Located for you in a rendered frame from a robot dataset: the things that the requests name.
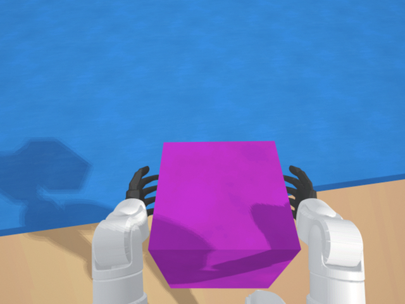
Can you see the robot right thigh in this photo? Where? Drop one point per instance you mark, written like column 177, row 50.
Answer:
column 263, row 297

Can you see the right robot forearm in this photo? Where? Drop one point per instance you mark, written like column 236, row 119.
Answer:
column 335, row 254

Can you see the left robot forearm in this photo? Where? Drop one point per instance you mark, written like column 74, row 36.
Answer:
column 117, row 260

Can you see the robot right hand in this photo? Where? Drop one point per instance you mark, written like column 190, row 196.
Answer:
column 304, row 188

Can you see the carton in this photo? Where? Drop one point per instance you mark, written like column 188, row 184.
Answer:
column 222, row 216

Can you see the robot left hand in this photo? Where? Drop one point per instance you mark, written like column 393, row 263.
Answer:
column 136, row 188

